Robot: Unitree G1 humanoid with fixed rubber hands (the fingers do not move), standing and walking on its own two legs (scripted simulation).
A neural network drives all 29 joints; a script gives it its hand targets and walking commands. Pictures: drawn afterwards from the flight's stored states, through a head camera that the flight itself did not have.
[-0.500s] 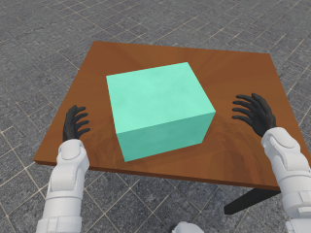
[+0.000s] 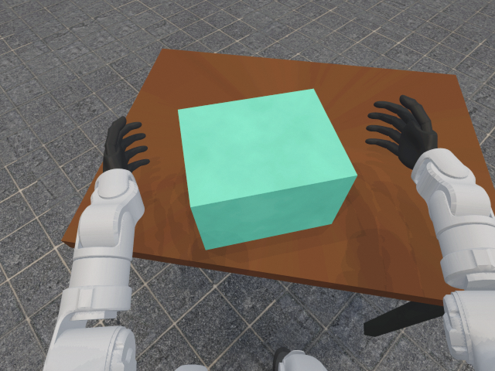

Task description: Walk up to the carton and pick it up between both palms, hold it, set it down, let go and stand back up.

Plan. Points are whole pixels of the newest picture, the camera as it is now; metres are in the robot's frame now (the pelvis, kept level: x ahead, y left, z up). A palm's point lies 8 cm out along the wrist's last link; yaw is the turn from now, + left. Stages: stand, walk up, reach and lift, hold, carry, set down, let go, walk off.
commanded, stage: reach and lift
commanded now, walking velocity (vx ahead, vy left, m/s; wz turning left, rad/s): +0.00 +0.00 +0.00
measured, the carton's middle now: (259, 170) +0.44 +0.02 +0.00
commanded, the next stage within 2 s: none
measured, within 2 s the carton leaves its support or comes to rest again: neither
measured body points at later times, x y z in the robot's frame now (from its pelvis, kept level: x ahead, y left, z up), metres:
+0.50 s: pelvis +0.01 +0.00 +0.00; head +0.10 -0.01 +0.44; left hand +0.40 +0.24 +0.06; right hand +0.48 -0.20 +0.08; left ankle -0.04 +0.16 -0.73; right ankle +0.07 -0.11 -0.73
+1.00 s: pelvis +0.01 -0.01 -0.01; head +0.15 -0.04 +0.42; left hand +0.40 +0.22 +0.00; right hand +0.49 -0.17 +0.00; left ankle -0.04 +0.16 -0.73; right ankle +0.07 -0.11 -0.73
